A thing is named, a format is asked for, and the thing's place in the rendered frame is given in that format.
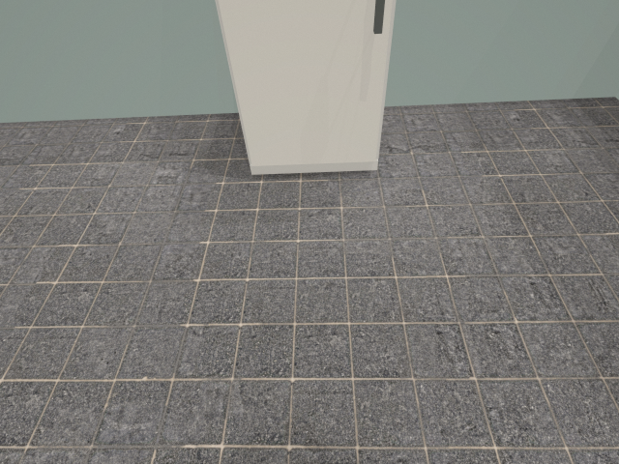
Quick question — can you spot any fridge door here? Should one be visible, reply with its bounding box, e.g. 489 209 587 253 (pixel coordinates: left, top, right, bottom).
219 0 393 166

